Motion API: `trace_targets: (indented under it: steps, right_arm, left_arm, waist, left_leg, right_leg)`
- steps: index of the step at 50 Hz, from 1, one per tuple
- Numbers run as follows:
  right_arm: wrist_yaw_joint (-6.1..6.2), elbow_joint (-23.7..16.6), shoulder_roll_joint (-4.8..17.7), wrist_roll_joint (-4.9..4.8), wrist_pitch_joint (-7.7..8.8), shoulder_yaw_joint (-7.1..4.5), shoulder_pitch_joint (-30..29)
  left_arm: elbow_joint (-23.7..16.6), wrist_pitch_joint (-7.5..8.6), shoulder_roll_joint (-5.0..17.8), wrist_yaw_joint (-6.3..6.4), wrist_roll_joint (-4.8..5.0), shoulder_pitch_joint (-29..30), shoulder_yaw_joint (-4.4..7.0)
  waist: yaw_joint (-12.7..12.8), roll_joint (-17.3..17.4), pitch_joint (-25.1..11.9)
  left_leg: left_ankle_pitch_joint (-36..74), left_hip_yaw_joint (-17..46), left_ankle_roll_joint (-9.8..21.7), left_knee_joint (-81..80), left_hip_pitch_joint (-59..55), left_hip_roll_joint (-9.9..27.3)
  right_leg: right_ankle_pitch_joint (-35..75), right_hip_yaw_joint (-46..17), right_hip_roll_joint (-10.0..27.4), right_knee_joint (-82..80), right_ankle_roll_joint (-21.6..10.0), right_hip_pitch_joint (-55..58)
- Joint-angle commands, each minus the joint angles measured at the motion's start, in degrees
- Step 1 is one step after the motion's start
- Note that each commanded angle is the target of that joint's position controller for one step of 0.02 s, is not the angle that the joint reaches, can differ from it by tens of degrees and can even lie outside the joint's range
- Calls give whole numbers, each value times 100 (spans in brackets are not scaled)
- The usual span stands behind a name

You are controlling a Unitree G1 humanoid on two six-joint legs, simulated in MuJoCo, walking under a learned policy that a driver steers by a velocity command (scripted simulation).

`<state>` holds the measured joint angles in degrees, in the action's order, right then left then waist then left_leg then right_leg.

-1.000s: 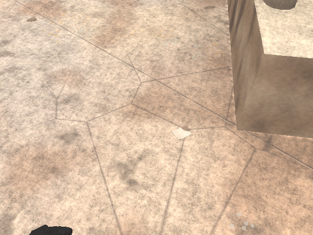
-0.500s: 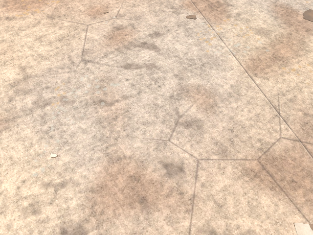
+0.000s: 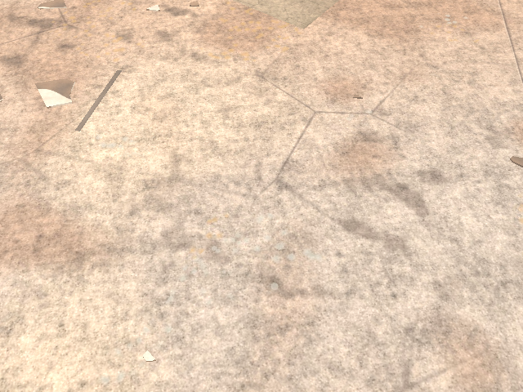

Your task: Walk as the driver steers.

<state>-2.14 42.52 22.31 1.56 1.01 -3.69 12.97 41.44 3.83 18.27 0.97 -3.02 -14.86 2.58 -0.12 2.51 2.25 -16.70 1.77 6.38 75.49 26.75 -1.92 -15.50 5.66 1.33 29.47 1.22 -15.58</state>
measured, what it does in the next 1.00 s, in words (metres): walks ahead, turning right: left foot, then right foot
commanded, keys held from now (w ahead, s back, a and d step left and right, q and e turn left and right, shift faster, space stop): w+q+shift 0.06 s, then shift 0.08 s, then e+shift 0.86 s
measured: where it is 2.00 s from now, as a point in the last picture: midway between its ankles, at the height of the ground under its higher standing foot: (352, 350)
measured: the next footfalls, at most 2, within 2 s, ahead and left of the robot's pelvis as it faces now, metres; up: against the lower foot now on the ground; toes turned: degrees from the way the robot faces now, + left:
left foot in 0.26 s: +0.42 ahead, +0.10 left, +0.00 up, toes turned +9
right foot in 0.72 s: +0.55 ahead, -0.12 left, +0.00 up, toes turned -15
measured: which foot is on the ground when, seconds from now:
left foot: up 0.00-0.24, down 0.26-0.74, up 0.76-1.00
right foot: down 0.00-0.24, up 0.26-0.70, down 0.72-1.00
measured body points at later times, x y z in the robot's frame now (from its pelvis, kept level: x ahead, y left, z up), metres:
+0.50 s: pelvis +0.35 +0.02 +0.01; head +0.41 +0.03 +0.46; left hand +0.46 +0.32 -0.11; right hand +0.50 -0.24 -0.10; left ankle +0.38 +0.09 -0.73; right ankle +0.40 -0.15 -0.64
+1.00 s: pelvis +0.49 -0.01 +0.01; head +0.54 -0.05 +0.45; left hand +0.74 +0.21 -0.08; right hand +0.58 -0.34 -0.09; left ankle +0.59 +0.13 -0.69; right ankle +0.51 -0.11 -0.73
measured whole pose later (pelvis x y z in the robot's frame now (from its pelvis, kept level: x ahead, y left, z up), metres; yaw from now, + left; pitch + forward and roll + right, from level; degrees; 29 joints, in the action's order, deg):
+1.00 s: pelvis +0.49 -0.01 +0.01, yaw -25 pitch +4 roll +2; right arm 1.1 42.1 16.2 -0.3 0.3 -3.5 -1.4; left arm 33.1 -2.3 19.1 2.3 1.0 -12.0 6.1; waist 1.6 -0.6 3.9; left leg -20.4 9.0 -4.1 48.1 30.3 -2.3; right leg -7.5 -8.4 -5.7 27.6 -3.1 -23.1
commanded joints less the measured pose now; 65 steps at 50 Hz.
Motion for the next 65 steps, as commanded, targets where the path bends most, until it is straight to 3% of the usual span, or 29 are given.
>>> trace_targets:
  steps: [1, 7, 9, 10, 11, 12, 13, 14, 15, 16, 17, 19, 24, 28, 35, 36, 37, 38, 39, 40, 42, 48, 56, 57, 58, 59, 61, 63, 65]
  right_arm:
    - [-183, -797, -274, 53, -106, 173, -577]
    - [-341, -1202, -369, 94, 3, 339, -1527]
    - [-361, -967, -468, 139, 103, 380, -1185]
    - [-248, -1095, -173, -350, 240, 184, -978]
    - [-165, -919, 187, -330, 268, 62, -456]
    - [-63, -687, 330, -206, 254, -34, 192]
    - [83, -442, 705, -35, 187, -127, 720]
    - [218, -572, 914, 237, 196, -17, 556]
    - [171, -671, 640, 234, 181, -17, 672]
    - [123, -587, 516, 85, 187, -45, 420]
    - [107, -494, 244, -121, 264, 8, -61]
    - [109, -454, -132, -134, 347, 93, -602]
    - [296, -281, -149, 13, 357, 14, -1155]
    - [485, -200, -40, -59, 173, -34, -1168]
    - [449, -120, 260, -372, -84, -218, -1074]
    - [438, -85, 189, -397, -104, -221, -998]
    - [412, -147, 165, -280, -90, -229, -794]
    - [353, -437, -210, 1, -59, -122, -663]
    - [278, -420, 29, -8, -14, -120, -886]
    - [248, -484, 112, -195, 10, -155, -1155]
    - [344, -431, 77, -118, -3, -169, -1266]
    - [341, -276, -268, -196, -24, -71, -1219]
    - [230, -135, 33, -228, 89, -254, -722]
    - [249, -80, 260, -187, 87, -343, -500]
    - [302, -177, 704, -88, 16, -417, -646]
    - [302, -234, 636, 139, 19, -400, -788]
    - [415, -525, 29, 18, -2, -259, -1361]
    - [540, -562, -12, -106, -64, -216, -1361]
    - [601, -508, 91, -61, -103, -226, -1033]
  left_arm:
    - [215, 204, 174, -101, 130, -758, 45]
    - [412, 408, 365, -142, 181, -422, 38]
    - [581, 374, 757, -113, 217, -814, 92]
    - [391, 376, 1653, 57, 554, -688, 345]
    - [436, 309, 1674, 119, 594, -483, 344]
    - [422, 234, 1499, 130, 604, -318, 292]
    - [311, 203, 1051, 119, 500, -477, 165]
    - [380, 209, 214, -26, 272, -1602, -62]
    - [592, 254, 622, -79, 503, -1930, 16]
    - [461, 215, 869, -66, 682, -1391, 124]
    - [324, 151, 762, 12, 655, -863, 128]
    - [447, -104, 594, 121, 545, -935, 183]
    - [23, -387, 174, 164, 465, -673, 228]
    - [-255, -368, 76, -30, 391, -139, 186]
    - [-739, -519, 454, -344, 413, 32, 369]
    - [-635, -489, 586, -299, 388, -437, 460]
    - [-610, -449, 1190, -168, 359, -867, 667]
    - [-741, -423, 1838, -108, 215, -712, 780]
    - [-960, -327, 1470, -186, 131, -631, 677]
    - [-1034, -260, 1318, -208, 201, -302, 632]
    - [-1113, -321, 934, -92, 486, 299, 543]
    - [-1308, -533, 1013, 187, 401, 425, 632]
    - [-1527, -692, 929, 144, 441, 854, 614]
    - [-1550, -703, 740, 128, 440, 776, 550]
    - [-1552, -707, 356, 97, 413, 387, 438]
    - [-1646, -617, 729, 41, 398, 291, 531]
    - [-1335, -615, 1224, -1, 417, 230, 678]
    - [-1255, -694, 919, -10, 403, 155, 589]
    - [-1407, -693, 671, -40, 479, 462, 469]
  waist:
    - [132, -639, 38]
    - [-109, -312, 688]
    - [-173, -585, 372]
    - [-445, -1108, -137]
    - [-873, -1055, -530]
    - [-1282, -890, -788]
    - [-1301, -272, -1284]
    - [-469, 1233, -2506]
    - [-713, 743, -3670]
    - [-632, 265, -2927]
    - [-377, -242, -1865]
    - [89, -254, -1014]
    - [406, 227, -561]
    - [185, 157, -636]
    - [251, 209, -511]
    - [476, -45, -684]
    - [604, -1066, -755]
    - [119, -2480, -1209]
    - [435, -1563, -2180]
    - [351, -1020, -1829]
    - [26, -377, -1013]
    - [-25, -755, -1234]
    - [-121, -1348, -1003]
    - [-124, -1014, -1072]
    - [219, 471, -1086]
    - [348, 1458, -849]
    - [341, 644, -510]
    - [251, 357, -376]
    - [35, 386, -314]
  left_leg:
    - [224, 297, -53, 70, 1842, 780]
    - [1789, -760, -132, -2981, 543, 225]
    - [1949, -898, -11, -3695, -636, -235]
    - [1659, -503, 10, -3661, -1122, -268]
    - [1641, -274, 156, -3997, -1576, -242]
    - [2605, -111, 307, -4852, -2421, -67]
    - [4529, 561, 462, -4679, -3897, 729]
    - [8738, 2133, 1181, -3487, -5664, 2472]
    - [8510, 2669, 1893, -3808, -5721, 2925]
    - [6795, 2183, 1816, -4418, -4833, 2624]
    - [5536, 1679, 1420, -4834, -3832, 2231]
    - [4775, 944, 1069, -5455, -2269, 1918]
    - [4167, -454, 828, -6111, -1110, 1683]
    - [3624, -1103, 679, -5955, -1576, 1568]
    - [3899, -1342, 130, -4559, -2373, 1970]
    - [3944, -1525, -129, -3687, -2158, 1723]
    - [2398, -1605, -598, -2195, -1117, 1159]
    - [-2076, -1240, -1105, -334, 1054, -78]
    - [-2236, 322, -1003, 265, 1251, -152]
    - [-1801, 520, -853, 237, 1429, -15]
    - [-1056, 553, -821, -620, 1411, 227]
    - [-326, 557, -1104, -2796, 324, -179]
    - [518, 542, -832, -5027, -1105, -179]
    - [803, 866, -624, -5514, -1784, 406]
    - [1039, 2252, 19, -5831, -2376, 1729]
    - [1191, 3332, 750, -6136, -1919, 2454]
    - [812, 2050, 522, -5960, -1581, 1904]
    - [1059, 1271, 368, -5863, -1647, 1541]
    - [1489, 748, 449, -5924, -1868, 1472]
  right_leg:
    - [234, -1464, 1594, -1790, -518, 1202]
    - [3984, 709, 838, -2166, -377, 270]
    - [5378, 632, 942, -1792, -477, 456]
    - [6353, 322, 1145, -1336, -547, 928]
    - [6661, 263, 1194, -549, -501, 1234]
    - [6343, 285, 1085, 459, -399, 1110]
    - [3292, 174, 546, 2381, -165, 142]
    - [-2462, -716, -290, 4838, 29, -1356]
    - [-2599, -1984, -378, 5508, 43, -1535]
    - [-2136, -1723, -100, 5261, 119, -1864]
    - [-1638, -1336, 223, 4656, 201, -2138]
    - [-1080, -1098, 481, 4443, 394, -1607]
    - [-25, -811, 628, 3573, 525, -1471]
    - [1255, -501, 577, 2128, 329, -1328]
    - [438, 50, 166, 667, -370, -923]
    - [981, 91, -83, 123, -602, -206]
    - [3957, -1060, 352, -274, -1027, 812]
    - [5505, -3472, 1557, -243, -2267, 2212]
    - [4211, -4215, 1810, -655, -2505, 2477]
    - [3406, -3796, 1712, -823, -2279, 2148]
    - [2348, -3110, 1235, -933, -1738, 1140]
    - [2215, -2883, 618, -762, -1375, 547]
    - [822, -3594, 157, -371, -886, -161]
    - [-2, -3357, -146, 107, -666, -607]
    - [-1769, -2282, -946, 1413, -358, -1540]
    - [-2018, -1757, -905, 2782, -88, -2187]
    - [-1139, -1476, -354, 3791, 140, -2182]
    - [-655, -1222, -220, 4402, 294, -2366]
    - [-424, -846, -9, 4129, 382, -2533]
Velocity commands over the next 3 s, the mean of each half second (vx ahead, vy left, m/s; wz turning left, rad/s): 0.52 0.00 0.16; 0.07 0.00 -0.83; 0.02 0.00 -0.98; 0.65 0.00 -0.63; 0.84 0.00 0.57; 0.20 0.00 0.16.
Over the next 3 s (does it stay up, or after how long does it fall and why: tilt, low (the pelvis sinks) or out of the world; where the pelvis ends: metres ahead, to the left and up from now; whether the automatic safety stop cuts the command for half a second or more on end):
stays up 0.92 -0.79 0.00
